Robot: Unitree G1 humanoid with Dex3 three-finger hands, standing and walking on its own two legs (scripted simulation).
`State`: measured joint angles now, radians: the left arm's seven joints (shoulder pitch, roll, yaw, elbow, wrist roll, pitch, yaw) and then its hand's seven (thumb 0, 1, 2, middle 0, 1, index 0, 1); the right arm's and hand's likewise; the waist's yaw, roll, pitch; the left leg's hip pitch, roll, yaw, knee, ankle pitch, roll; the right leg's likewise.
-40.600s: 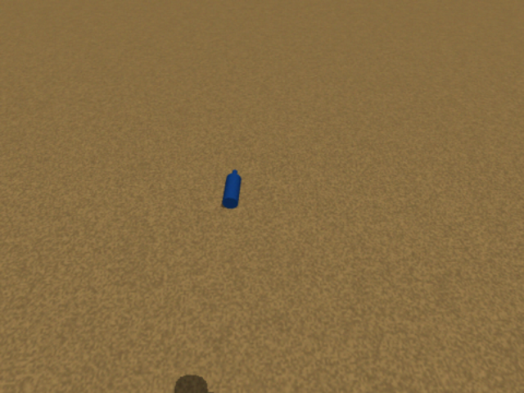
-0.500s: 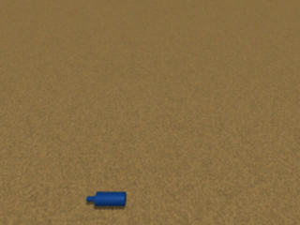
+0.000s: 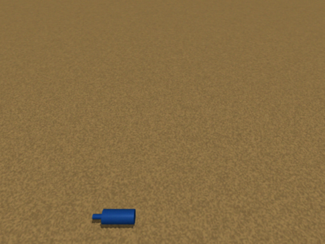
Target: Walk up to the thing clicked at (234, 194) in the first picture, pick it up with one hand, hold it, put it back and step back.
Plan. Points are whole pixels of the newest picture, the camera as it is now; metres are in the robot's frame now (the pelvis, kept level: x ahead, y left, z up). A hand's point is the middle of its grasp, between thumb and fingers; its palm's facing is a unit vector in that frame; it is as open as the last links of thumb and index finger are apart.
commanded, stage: stand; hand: left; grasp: from above
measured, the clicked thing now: (113, 216) +0.43 +0.28 -0.74
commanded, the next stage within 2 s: step back in 0.20 s
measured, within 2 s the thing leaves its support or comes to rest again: neither
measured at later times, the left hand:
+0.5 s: hand out of the picture +0.09 +0.30 -0.17, palm faces -0.03 -0.92 -0.39, open 7.4 cm
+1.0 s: hand out of the picture -0.01 +0.29 -0.17, palm faces -0.12 -0.91 -0.40, open 7.4 cm
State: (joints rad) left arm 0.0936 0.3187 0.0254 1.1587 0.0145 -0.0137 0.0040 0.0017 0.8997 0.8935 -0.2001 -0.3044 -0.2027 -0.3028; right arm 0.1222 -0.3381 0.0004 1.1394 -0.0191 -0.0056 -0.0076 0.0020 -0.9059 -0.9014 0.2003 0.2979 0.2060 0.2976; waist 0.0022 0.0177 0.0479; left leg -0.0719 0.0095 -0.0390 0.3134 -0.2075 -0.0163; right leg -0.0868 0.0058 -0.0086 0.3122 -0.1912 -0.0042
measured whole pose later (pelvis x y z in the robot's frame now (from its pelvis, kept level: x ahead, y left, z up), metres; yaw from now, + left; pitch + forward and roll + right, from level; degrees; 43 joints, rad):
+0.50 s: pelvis -0.04 +0.04 -0.02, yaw +0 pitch -1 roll +0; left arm 0.04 0.39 0.05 0.94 0.02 0.04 0.02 0.00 0.90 0.89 -0.20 -0.30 -0.20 -0.30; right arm 0.11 -0.40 -0.06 0.96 -0.01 0.04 0.01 0.00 -0.91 -0.90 0.20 0.30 0.21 0.30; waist -0.02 -0.02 0.15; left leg -0.27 -0.03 -0.04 0.67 -0.31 0.04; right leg -0.32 -0.04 0.01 0.60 -0.27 0.03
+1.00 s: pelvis -0.13 +0.03 -0.03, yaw -5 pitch -3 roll -1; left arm 0.15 0.36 0.07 0.87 0.03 0.03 0.00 0.00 0.90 0.89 -0.20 -0.30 -0.20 -0.30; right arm 0.13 -0.39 -0.04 0.87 -0.01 0.06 -0.02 0.00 -0.90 -0.90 0.20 0.30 0.21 0.30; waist -0.01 0.04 0.19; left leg -0.40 0.00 -0.03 0.82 -0.43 0.01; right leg -0.25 0.06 0.04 0.67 -0.36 -0.03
